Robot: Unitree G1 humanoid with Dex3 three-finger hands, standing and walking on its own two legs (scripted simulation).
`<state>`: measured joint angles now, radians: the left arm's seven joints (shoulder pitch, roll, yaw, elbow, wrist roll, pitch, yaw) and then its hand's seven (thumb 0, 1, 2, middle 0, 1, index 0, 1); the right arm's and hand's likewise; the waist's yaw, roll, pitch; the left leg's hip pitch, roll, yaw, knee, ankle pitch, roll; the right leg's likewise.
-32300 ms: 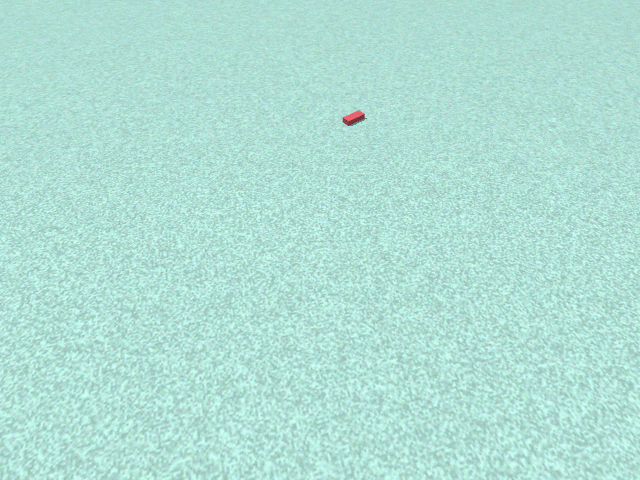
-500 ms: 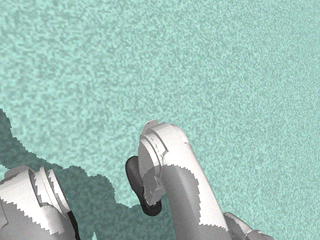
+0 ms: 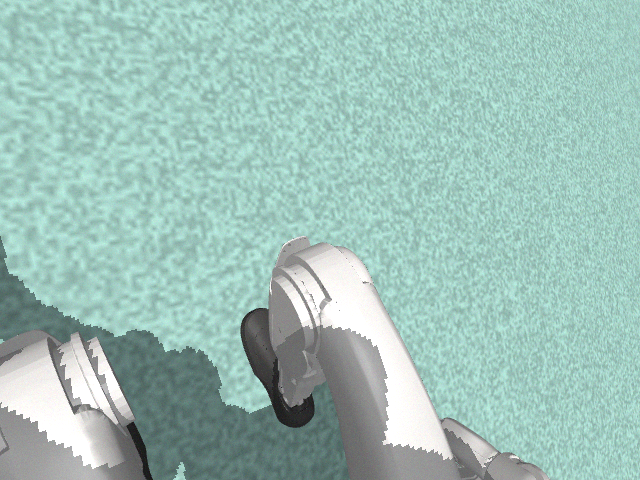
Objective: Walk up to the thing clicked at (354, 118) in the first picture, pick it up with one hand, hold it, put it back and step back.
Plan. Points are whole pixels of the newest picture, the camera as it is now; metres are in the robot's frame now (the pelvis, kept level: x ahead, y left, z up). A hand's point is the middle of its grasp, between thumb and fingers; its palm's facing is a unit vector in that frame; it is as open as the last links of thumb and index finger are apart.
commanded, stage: open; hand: left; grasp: from above
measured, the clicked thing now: out of the picture +0.44 +0.32 -0.29
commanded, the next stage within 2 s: withdraw in 0.58 s
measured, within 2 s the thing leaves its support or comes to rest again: neither
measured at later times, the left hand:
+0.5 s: hand out of the picture +0.44 +0.30 -0.26, palm faces -0.42 -0.18 -0.89, open 13.7 cm
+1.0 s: hand out of the picture +0.46 +0.33 -0.20, palm faces -0.31 -0.14 -0.94, open 13.9 cm
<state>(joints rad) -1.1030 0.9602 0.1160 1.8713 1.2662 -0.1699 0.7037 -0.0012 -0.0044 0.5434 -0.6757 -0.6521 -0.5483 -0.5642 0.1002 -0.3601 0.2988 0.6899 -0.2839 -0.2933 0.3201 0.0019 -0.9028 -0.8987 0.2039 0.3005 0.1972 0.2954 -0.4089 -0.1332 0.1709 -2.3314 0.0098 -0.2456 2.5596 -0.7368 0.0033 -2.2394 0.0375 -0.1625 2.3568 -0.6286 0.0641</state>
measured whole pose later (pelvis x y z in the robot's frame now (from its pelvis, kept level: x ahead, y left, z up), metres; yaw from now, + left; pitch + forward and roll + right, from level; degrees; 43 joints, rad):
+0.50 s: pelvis +0.00 +0.00 +0.00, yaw +0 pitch +28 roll -15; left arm -1.11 0.98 0.12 1.84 1.26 -0.16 0.71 0.00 -0.44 0.93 -0.25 -0.93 -0.16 -0.92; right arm 0.10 -0.36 0.29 0.68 -0.28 -0.31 0.32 0.00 -0.90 -0.90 0.20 0.30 0.20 0.30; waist -0.42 -0.15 0.19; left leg -2.33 0.01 -0.25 2.55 -0.74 0.01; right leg -2.23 0.04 -0.17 2.34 -0.63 0.07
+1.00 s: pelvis +0.01 +0.00 +0.01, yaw +1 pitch +32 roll -14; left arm -0.93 0.85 0.14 1.46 1.22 -0.14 0.57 0.00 -0.49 0.97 -0.13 -0.96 -0.12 -0.97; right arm 0.17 -0.34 0.19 0.72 -0.22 -0.23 0.33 0.00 -0.91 -0.90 0.20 0.30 0.20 0.30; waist -0.33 -0.05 0.05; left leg -2.33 0.01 -0.23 2.51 -0.75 -0.01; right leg -2.25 0.02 -0.15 2.33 -0.66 0.04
